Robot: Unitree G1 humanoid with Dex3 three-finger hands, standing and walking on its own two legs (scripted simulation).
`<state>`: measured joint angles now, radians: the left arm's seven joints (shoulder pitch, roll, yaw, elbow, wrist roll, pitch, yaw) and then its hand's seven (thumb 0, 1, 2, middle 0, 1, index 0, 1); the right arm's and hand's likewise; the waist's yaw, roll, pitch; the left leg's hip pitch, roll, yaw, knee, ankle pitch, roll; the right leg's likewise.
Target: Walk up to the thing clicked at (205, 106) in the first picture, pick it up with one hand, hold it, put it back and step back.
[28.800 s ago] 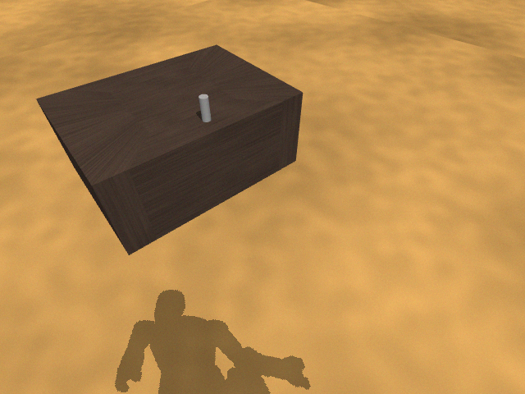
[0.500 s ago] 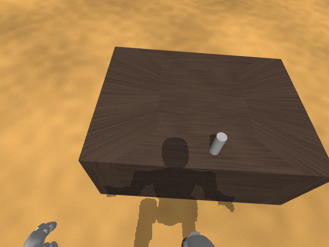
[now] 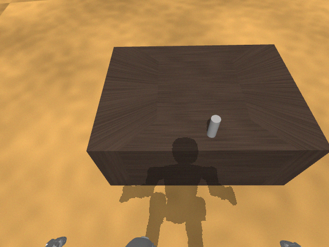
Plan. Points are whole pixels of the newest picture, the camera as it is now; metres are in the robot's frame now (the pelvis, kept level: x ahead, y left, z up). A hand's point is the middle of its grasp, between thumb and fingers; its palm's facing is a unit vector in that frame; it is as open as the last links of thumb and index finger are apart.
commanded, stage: step back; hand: right
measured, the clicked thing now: (213, 126) +0.61 -0.19 -0.26
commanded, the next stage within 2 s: none
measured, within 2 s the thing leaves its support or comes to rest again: neither
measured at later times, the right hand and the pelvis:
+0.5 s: hand out of the picture -0.01 -0.28 -0.13, palm faces -0.04 +0.89 -0.45, open 7.4 cm; pelvis -0.13 -0.01 +0.00, yaw -2 degrees
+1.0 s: hand out of the picture -0.20 -0.30 -0.14, palm faces -0.10 +0.90 -0.42, open 7.3 cm; pelvis -0.29 -0.04 +0.00, yaw +2 degrees
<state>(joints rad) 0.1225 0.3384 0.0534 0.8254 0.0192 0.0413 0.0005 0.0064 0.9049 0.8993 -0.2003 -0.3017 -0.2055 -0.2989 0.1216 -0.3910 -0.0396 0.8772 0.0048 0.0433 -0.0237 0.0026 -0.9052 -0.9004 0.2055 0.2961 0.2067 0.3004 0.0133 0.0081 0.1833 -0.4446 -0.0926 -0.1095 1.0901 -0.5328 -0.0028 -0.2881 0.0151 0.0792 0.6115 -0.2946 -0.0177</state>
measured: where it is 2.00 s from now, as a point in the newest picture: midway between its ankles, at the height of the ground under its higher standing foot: outside the picture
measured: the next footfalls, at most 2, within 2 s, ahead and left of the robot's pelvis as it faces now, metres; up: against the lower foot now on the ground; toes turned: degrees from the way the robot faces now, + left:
left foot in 0.16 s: -0.01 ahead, +0.13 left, +0.00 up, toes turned +0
right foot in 0.54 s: -0.14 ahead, -0.16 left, +0.00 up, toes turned +1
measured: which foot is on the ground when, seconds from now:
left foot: up 0.00-0.14, down 0.16-0.58, up 0.60-0.84, down 0.86-1.00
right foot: down 0.00-0.18, up 0.20-0.52, down 0.54-0.88, up 0.90-1.00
